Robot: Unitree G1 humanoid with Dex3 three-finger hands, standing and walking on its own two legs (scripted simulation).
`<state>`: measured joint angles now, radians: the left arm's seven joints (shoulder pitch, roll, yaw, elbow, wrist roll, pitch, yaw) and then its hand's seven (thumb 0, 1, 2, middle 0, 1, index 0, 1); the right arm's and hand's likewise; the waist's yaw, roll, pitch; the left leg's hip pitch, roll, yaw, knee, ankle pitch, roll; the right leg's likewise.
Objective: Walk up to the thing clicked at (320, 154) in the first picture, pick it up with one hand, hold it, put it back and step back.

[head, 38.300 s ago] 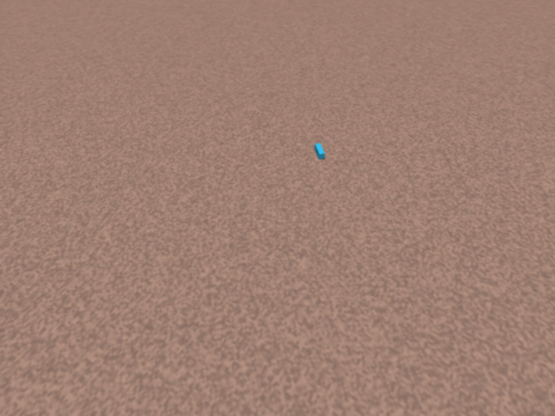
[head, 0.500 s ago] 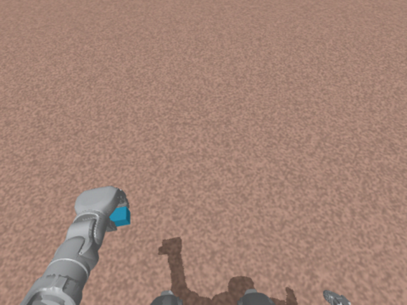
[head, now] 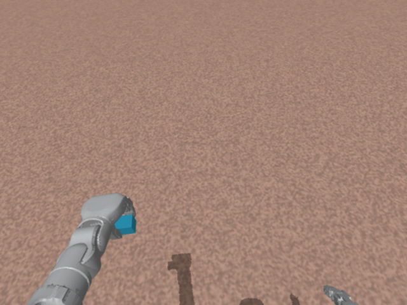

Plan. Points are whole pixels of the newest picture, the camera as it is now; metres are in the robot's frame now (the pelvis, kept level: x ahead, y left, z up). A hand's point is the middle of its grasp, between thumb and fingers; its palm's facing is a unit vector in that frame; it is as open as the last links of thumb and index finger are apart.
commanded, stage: hold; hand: left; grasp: from above
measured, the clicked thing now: (113, 226) +0.33 +0.23 -0.09
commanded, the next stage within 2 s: crouch in 1.56 s
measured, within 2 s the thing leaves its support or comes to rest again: neither
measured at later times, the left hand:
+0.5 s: hand (110, 236) +0.28 +0.21 -0.03, palm faces -0.45 -0.07 -0.89, open 6.4 cm
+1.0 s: hand (109, 237) +0.27 +0.21 -0.02, palm faces -0.44 -0.07 -0.89, open 6.3 cm
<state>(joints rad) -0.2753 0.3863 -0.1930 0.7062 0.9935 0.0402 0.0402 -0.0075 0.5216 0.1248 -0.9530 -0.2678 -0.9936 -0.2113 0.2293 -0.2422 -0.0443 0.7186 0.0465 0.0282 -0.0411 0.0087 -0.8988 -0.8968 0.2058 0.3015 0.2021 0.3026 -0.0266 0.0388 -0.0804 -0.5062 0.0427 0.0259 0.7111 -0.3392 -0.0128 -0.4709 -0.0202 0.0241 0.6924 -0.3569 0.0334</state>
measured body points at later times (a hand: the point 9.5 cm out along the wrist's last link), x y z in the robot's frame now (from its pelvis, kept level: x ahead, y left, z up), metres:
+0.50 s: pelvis -0.01 -0.01 +0.01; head +0.01 -0.03 +0.46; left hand +0.30 +0.21 +0.02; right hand +0.13 -0.26 -0.11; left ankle +0.01 +0.13 -0.72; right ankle -0.01 -0.14 -0.72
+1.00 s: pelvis -0.02 -0.01 +0.02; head -0.01 -0.03 +0.47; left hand +0.29 +0.21 +0.04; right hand +0.13 -0.26 -0.10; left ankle +0.01 +0.13 -0.72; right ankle -0.01 -0.14 -0.72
